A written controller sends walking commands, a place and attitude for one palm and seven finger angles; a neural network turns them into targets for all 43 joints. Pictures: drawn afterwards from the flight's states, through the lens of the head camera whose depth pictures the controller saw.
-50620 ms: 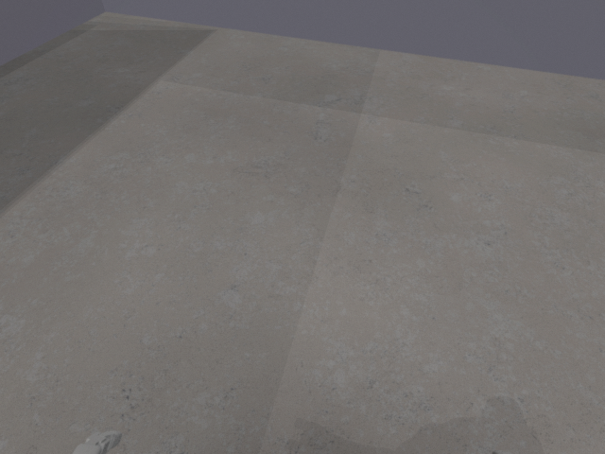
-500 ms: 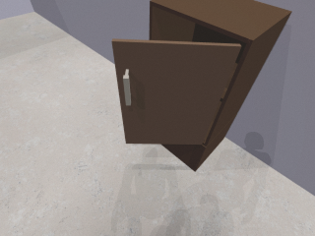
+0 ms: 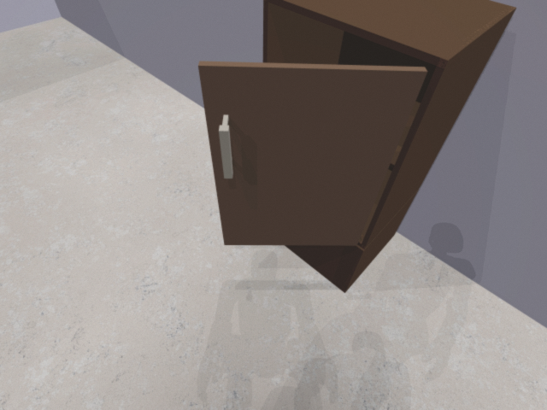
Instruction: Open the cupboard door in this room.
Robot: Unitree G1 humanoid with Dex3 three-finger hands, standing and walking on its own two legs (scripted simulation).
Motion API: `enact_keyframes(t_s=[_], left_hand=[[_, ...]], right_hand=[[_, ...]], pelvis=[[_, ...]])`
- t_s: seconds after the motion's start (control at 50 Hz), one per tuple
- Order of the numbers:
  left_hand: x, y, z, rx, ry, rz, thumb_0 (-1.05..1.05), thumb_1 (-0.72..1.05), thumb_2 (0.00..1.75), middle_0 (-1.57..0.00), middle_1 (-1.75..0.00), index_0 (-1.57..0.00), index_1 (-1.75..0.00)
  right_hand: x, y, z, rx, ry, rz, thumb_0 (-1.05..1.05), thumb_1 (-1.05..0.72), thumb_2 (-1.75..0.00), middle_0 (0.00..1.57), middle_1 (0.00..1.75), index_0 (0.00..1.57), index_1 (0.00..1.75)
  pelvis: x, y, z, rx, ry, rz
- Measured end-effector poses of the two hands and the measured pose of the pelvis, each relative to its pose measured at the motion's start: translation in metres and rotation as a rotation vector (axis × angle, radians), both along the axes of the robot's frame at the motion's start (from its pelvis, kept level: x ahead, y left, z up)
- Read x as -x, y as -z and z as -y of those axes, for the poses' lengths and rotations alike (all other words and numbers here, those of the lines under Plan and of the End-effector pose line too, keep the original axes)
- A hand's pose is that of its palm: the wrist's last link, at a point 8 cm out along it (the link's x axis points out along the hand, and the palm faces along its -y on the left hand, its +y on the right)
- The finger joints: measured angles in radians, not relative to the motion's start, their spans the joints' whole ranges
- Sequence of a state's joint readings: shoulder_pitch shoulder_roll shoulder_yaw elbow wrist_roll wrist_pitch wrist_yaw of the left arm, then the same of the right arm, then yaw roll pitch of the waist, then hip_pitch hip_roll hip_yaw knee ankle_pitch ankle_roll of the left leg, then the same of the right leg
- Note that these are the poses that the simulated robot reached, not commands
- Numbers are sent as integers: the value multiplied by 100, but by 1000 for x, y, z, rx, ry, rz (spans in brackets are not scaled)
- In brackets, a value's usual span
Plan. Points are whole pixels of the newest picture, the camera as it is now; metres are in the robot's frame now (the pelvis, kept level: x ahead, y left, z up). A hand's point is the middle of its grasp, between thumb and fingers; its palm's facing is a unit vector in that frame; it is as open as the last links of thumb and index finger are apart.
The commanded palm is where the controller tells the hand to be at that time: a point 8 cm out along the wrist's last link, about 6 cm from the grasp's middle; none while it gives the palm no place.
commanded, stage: look again from close up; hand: left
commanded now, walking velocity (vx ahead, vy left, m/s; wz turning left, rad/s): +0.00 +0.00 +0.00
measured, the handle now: (227, 147) +0.62 +0.14 +0.01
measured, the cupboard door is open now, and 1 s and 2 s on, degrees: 44 44 44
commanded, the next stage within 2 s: shuffle to correct the standing spot in 0.32 s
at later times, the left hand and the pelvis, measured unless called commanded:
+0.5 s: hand out of the picture -0.06 +0.14 -0.18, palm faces +0.03 -0.99 -0.16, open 7.4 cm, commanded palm none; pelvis -0.03 -0.02 +0.00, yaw +0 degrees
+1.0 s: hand out of the picture -0.05 +0.10 -0.19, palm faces +0.12 -0.99 -0.09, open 7.4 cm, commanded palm none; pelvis +0.03 -0.04 -0.01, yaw +1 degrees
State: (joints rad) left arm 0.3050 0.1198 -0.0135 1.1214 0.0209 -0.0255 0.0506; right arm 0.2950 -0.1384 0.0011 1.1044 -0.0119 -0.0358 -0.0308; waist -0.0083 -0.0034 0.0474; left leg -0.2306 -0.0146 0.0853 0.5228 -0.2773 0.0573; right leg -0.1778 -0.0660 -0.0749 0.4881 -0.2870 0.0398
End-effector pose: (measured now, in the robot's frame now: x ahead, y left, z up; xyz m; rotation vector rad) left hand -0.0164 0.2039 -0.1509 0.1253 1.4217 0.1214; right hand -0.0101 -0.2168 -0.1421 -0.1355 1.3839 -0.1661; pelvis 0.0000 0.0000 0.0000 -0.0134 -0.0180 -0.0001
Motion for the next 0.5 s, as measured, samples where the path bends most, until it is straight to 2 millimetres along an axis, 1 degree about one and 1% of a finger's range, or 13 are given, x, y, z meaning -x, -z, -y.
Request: enact_keyframes(t_s=[0.12,0.24,0.34,0.5], left_hand=[[4,-1,-10,-24,-10,40,1,90,90,-20,-30,-20,-30],[12,-5,-11,-33,-7,65,1,91,90,-20,-30,-20,-30],[24,-6,-5,-27,-8,61,1,91,90,-20,-30,-20,-30],[46,-3,10,0,-18,22,1,90,90,-20,-30,-20,-30]], right_hand=[[-5,3,7,11,-10,62,2,-93,-90,20,30,20,30],[-3,0,14,9,-14,98,2,-93,-90,20,30,20,30],[5,-2,18,5,-17,94,1,-93,-90,20,30,20,30],[27,-2,21,-8,-10,46,1,-92,-90,20,30,20,30]], pelvis=[[9,3,0,-2,1,20],[20,1,4,-8,4,22],[28,-1,9,-10,5,20],[35,-1,17,-9,5,14]])
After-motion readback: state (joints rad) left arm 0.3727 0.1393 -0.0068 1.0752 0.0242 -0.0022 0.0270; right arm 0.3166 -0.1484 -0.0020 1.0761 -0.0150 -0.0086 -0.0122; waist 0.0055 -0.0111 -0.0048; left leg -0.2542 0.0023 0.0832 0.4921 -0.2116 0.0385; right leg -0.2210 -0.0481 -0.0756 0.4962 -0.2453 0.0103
